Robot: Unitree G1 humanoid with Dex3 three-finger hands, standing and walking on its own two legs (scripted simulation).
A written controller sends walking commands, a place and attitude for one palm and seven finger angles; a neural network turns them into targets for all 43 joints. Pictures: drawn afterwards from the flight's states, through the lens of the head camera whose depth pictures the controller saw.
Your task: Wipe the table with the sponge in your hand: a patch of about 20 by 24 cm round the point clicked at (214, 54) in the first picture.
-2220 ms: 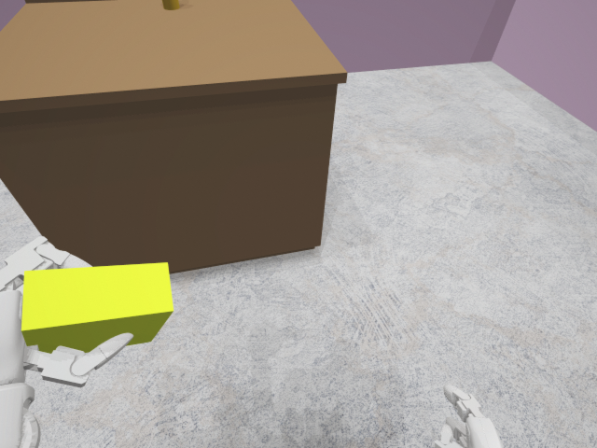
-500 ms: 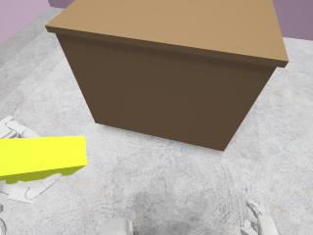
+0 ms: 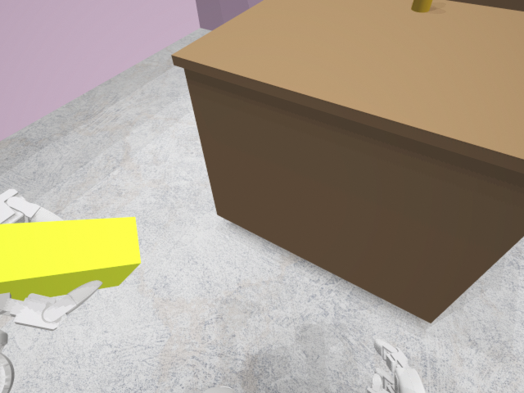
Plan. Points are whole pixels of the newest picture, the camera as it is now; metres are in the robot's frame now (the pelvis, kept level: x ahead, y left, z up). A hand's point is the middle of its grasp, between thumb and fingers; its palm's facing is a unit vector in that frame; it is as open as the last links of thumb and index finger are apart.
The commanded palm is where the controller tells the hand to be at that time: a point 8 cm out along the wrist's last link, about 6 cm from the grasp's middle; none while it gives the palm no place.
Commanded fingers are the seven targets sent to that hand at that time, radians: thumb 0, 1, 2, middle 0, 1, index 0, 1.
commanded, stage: walk to a spot facing it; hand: left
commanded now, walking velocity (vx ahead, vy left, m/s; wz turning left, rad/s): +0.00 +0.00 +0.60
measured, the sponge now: (89, 259) +0.22 +0.22 +0.17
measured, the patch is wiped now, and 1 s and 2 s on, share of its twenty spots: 0.00 0.00 0.00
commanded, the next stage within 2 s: turn to face it in 1.84 s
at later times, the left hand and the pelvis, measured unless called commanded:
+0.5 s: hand out of the picture +0.11 +0.27 +0.19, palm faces +0.60 -0.68 -0.42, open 9.5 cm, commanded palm +0.04 +0.30 +0.19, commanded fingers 0.00 0.10 1.30 -1.20 -1.60 -1.20 -1.60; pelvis -0.02 -0.02 +0.01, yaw +18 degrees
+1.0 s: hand out of the picture -0.02 +0.25 +0.19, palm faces +0.81 -0.41 -0.41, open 9.5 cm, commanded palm -0.09 +0.25 +0.19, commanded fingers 0.00 0.10 1.30 -1.20 -1.60 -1.20 -1.60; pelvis -0.05 -0.07 +0.02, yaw +37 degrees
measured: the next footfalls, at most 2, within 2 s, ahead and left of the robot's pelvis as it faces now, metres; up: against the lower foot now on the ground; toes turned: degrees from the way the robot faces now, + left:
left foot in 0.32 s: +0.02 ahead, +0.12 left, +0.00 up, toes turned +19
right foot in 0.70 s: +0.05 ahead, -0.15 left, +0.00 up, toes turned +19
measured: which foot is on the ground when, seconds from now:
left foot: up 0.00-0.30, down 0.32-0.70, up 0.72-1.00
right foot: down 0.00-0.34, up 0.36-0.68, down 0.70-1.00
